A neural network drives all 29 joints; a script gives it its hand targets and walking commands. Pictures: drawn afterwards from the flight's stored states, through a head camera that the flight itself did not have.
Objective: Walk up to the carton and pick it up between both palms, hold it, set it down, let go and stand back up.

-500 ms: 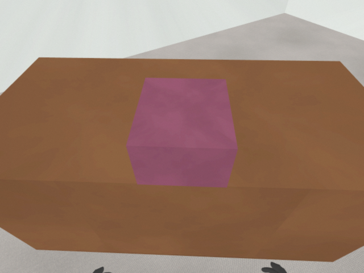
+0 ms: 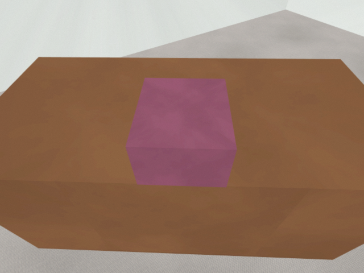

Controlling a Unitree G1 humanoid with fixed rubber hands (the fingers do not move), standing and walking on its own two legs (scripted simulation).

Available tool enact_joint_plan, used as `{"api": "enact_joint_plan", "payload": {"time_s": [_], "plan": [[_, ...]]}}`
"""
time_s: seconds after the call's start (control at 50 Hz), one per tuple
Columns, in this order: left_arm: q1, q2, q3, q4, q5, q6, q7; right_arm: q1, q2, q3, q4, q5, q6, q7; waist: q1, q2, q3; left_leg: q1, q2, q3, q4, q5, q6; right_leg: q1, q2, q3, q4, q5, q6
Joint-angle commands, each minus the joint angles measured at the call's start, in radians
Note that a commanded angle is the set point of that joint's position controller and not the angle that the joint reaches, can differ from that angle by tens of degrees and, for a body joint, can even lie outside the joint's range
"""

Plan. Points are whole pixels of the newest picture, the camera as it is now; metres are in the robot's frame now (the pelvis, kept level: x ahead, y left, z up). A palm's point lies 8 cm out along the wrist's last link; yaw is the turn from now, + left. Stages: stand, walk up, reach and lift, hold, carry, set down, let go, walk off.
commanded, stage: stand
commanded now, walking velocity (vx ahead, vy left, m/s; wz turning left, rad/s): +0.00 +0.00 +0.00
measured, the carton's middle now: (183, 129) +0.52 +0.01 +0.01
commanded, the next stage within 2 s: reach and lift in 1.00 s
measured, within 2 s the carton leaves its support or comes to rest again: neither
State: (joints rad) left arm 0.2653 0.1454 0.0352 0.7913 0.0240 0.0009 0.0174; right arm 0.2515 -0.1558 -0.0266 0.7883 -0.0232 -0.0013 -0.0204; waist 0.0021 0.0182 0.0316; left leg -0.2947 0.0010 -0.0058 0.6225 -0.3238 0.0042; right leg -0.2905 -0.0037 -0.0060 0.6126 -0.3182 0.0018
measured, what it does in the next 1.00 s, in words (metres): stands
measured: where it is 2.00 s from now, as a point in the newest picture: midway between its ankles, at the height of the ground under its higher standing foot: outside the picture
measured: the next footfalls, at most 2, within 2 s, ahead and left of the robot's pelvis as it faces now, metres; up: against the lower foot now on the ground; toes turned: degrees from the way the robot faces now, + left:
none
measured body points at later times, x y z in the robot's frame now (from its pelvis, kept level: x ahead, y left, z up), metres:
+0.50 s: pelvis +0.00 +0.00 +0.01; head +0.01 -0.01 +0.46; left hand +0.03 +0.22 -0.14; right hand +0.03 -0.23 -0.15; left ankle +0.00 +0.12 -0.73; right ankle +0.00 -0.12 -0.73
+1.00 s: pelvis +0.00 +0.00 +0.01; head +0.01 +0.00 +0.46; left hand +0.00 +0.20 -0.15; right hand +0.00 -0.21 -0.15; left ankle +0.00 +0.12 -0.73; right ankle +0.00 -0.12 -0.73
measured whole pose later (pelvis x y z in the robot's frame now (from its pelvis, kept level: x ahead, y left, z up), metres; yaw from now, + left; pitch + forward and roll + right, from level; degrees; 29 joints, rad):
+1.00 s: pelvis +0.00 +0.00 +0.01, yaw +0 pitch -2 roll +0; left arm 0.29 0.10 0.02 1.12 0.01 -0.01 0.04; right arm 0.29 -0.11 -0.01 1.11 -0.01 -0.01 -0.04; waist 0.00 0.01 0.05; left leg -0.18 0.01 0.00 0.47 -0.25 0.00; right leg -0.18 0.00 -0.01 0.46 -0.24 0.00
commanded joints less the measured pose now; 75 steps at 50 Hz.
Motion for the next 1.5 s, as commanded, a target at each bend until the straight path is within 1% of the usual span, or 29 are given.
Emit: {"api": "enact_joint_plan", "payload": {"time_s": [0.0,0.08,0.16,0.24,0.3,0.38,0.44,0.5,0.52,0.54,0.6,0.64,0.66,0.76,0.84,0.88,0.98,1.0,1.02,1.06,1.08,1.12,1.16,1.18,1.22,1.26,1.34,1.38,1.48], "plan": [[0.017,0.096,0.029,-0.043,-0.004,-0.011,0.006,0.024,-0.088,-0.023,-0.049,0.002,-0.014,-0.005,-0.007,-0.049,0.000,0.007,0.063,-0.077,-0.134,0.162,0.045,-0.005,-0.041,0.057,-0.117,0.174,-0.036],[0.023,0.100,0.034,-0.014,-0.003,-0.015,0.009,0.023,-0.070,-0.022,-0.009,0.000,-0.015,-0.007,0.000,0.007,-0.050,0.024,0.051,-0.074,-0.143,0.172,0.044,0.045,-0.051,0.068,-0.124,0.170,-0.042],[0.030,0.098,0.035,0.025,-0.003,-0.014,0.017,0.027,-0.087,-0.030,0.019,0.000,-0.012,-0.018,-0.002,-0.042,-0.005,0.035,0.058,-0.072,-0.153,0.196,0.045,0.031,-0.056,0.069,-0.147,0.191,-0.042],[0.049,0.088,0.039,0.067,-0.004,-0.013,0.016,0.043,-0.094,-0.035,0.073,0.002,-0.016,-0.013,0.003,0.014,-0.020,0.060,0.064,-0.076,-0.181,0.199,0.045,0.060,-0.051,0.068,-0.155,0.189,-0.039],[0.044,0.077,0.034,0.098,-0.008,-0.011,0.018,0.060,-0.081,-0.032,0.107,0.005,-0.015,-0.015,-0.005,-0.027,0.033,0.038,0.061,-0.074,-0.191,0.170,0.042,0.049,-0.060,0.077,-0.180,0.179,-0.041],[0.052,0.076,0.033,0.140,-0.003,-0.016,0.020,0.055,-0.086,-0.031,0.140,0.006,-0.011,-0.022,-0.003,0.009,0.034,0.057,0.068,-0.076,-0.214,0.183,0.045,0.065,-0.061,0.074,-0.194,0.194,-0.038],[0.059,0.089,0.033,0.169,-0.005,-0.015,0.021,0.071,-0.051,-0.023,0.182,0.007,-0.006,-0.019,-0.007,-0.027,0.013,0.082,0.066,-0.074,-0.216,0.166,0.043,0.065,-0.065,0.086,-0.219,0.175,-0.044],[0.054,0.066,0.024,0.198,-0.004,-0.014,0.020,0.079,-0.069,-0.025,0.207,0.007,-0.010,-0.020,-0.011,-0.035,0.029,0.089,0.063,-0.068,-0.227,0.164,0.040,0.071,-0.067,0.084,-0.229,0.166,-0.041],[0.056,0.060,0.025,0.206,-0.005,-0.015,0.020,0.083,-0.074,-0.022,0.219,0.006,-0.010,-0.021,-0.004,-0.010,0.022,0.072,0.067,-0.071,-0.229,0.170,0.039,0.092,-0.061,0.077,-0.223,0.173,-0.043],[0.052,0.056,0.023,0.211,-0.007,-0.016,0.020,0.070,-0.058,-0.021,0.222,0.010,-0.010,-0.019,-0.005,-0.037,0.021,0.078,0.060,-0.067,-0.228,0.179,0.037,0.093,-0.065,0.080,-0.231,0.182,-0.046],[0.080,0.042,0.016,0.245,-0.010,-0.012,0.025,0.094,-0.046,-0.014,0.252,0.009,-0.009,-0.020,-0.005,-0.028,0.057,0.074,0.063,-0.062,-0.234,0.176,0.031,0.076,-0.065,0.080,-0.235,0.167,-0.047],[0.086,0.051,0.018,0.256,-0.009,-0.010,0.028,0.115,-0.043,-0.012,0.274,0.007,-0.007,-0.025,-0.006,0.012,0.081,0.055,0.065,-0.064,-0.247,0.153,0.030,0.084,-0.063,0.074,-0.239,0.169,-0.038],[0.081,0.041,0.014,0.264,-0.008,-0.010,0.027,0.112,-0.049,-0.015,0.277,0.009,-0.007,-0.024,-0.012,-0.020,0.080,0.071,0.067,-0.071,-0.248,0.165,0.032,0.073,-0.065,0.071,-0.237,0.171,-0.038],[0.081,0.037,0.013,0.288,-0.007,-0.009,0.025,0.092,-0.026,-0.005,0.296,0.010,-0.011,-0.023,-0.001,0.003,0.055,0.070,0.066,-0.064,-0.254,0.151,0.031,0.100,-0.065,0.070,-0.242,0.167,-0.039],[0.075,0.020,-0.007,0.298,-0.017,-0.010,0.025,0.092,-0.032,0.003,0.294,0.017,-0.011,-0.024,0.000,-0.058,0.069,0.067,0.078,-0.066,-0.257,0.151,0.030,0.074,-0.070,0.077,-0.254,0.163,-0.029],[0.087,0.025,-0.010,0.307,-0.017,-0.013,0.025,0.099,-0.032,0.005,0.299,0.018,-0.011,-0.024,0.002,-0.018,0.068,0.065,0.072,-0.059,-0.256,0.149,0.026,0.075,-0.073,0.082,-0.255,0.161,-0.028],[0.095,0.025,-0.011,0.321,-0.016,-0.012,0.026,0.099,-0.026,0.008,0.302,0.015,-0.013,-0.025,0.003,-0.019,0.065,0.061,0.075,-0.070,-0.266,0.144,0.029,0.083,-0.067,0.082,-0.257,0.148,-0.029],[-0.886,0.338,0.016,-0.156,-0.043,0.139,-0.010,-0.899,-0.133,-0.123,-0.055,-0.113,-0.026,0.028,-0.030,-0.084,-0.100,-0.261,0.037,0.028,-0.098,-0.038,-0.016,-0.081,-0.020,-0.015,0.011,-0.090,-0.015],[-0.673,0.281,-0.010,-0.052,-0.085,0.287,0.026,-0.683,-0.106,-0.133,0.030,-0.106,0.088,0.063,-0.013,-0.102,-0.106,-0.315,0.027,0.085,-0.048,-0.204,-0.016,-0.012,-0.034,-0.023,0.068,-0.251,-0.027],[-0.577,0.225,0.001,-0.221,-0.108,0.515,0.045,-0.530,-0.071,-0.077,-0.121,-0.009,0.249,0.082,-0.002,-0.039,-0.258,-0.286,0.034,0.103,0.023,-0.124,-0.042,-0.015,-0.063,0.005,0.113,-0.121,-0.037],[-0.540,0.179,0.010,-0.263,-0.109,0.617,0.038,-0.446,-0.052,-0.040,-0.097,0.038,0.306,0.081,-0.010,0.002,-0.274,-0.242,0.038,0.100,0.054,-0.056,-0.066,-0.068,-0.061,-0.005,0.130,-0.039,-0.041],[-0.401,0.071,0.014,-0.293,-0.075,0.761,-0.004,-0.312,-0.094,0.038,-0.010,0.151,0.370,0.063,-0.043,0.102,-0.258,-0.068,0.048,0.078,0.093,0.251,-0.115,-0.146,-0.017,-0.063,0.149,0.180,-0.051],[-0.243,0.054,0.045,-0.328,-0.016,0.829,-0.052,-0.226,-0.172,0.090,0.007,0.231,0.383,0.036,-0.045,0.118,-0.251,0.118,0.054,0.046,0.070,0.389,-0.139,-0.095,0.029,-0.098,0.096,0.243,-0.051],[-0.170,0.062,0.059,-0.369,0.015,0.844,-0.070,-0.187,-0.188,0.094,-0.021,0.243,0.378,0.016,-0.056,0.071,-0.230,0.182,0.048,0.038,0.039,0.424,-0.135,-0.054,0.038,-0.094,0.036,0.285,-0.048],[-0.095,0.092,0.072,-0.461,0.064,0.859,-0.097,-0.164,-0.204,0.104,-0.090,0.243,0.370,-0.012,-0.057,0.012,-0.084,0.176,0.028,0.044,-0.038,0.352,-0.107,-0.003,0.047,-0.081,-0.061,0.280,-0.034],[-0.055,0.127,0.087,-0.538,0.092,0.845,-0.098,-0.169,-0.181,0.099,-0.196,0.219,0.366,-0.017,-0.024,-0.010,0.031,0.109,0.022,0.069,-0.112,0.200,-0.076,0.008,0.036,-0.069,-0.130,0.149,-0.026],[-0.171,0.187,0.119,-0.610,0.063,0.710,-0.068,-0.218,-0.072,0.063,-0.439,0.149,0.306,0.000,0.025,-0.026,0.004,0.059,0.014,0.117,-0.138,0.098,-0.039,-0.018,-0.009,-0.030,-0.196,0.039,-0.001],[-0.252,0.208,0.119,-0.601,0.032,0.630,-0.057,-0.212,-0.033,0.036,-0.482,0.100,0.270,0.009,0.027,-0.032,-0.053,0.059,0.020,0.126,-0.124,0.068,-0.024,-0.039,-0.031,-0.011,-0.204,0.001,0.009],[-0.300,0.225,0.087,-0.573,-0.050,0.493,-0.051,-0.147,0.000,-0.003,-0.512,0.033,0.188,0.001,0.007,0.002,-0.180,0.036,0.030,0.120,-0.095,0.101,-0.019,-0.009,-0.040,-0.005,-0.148,0.091,0.011]]}}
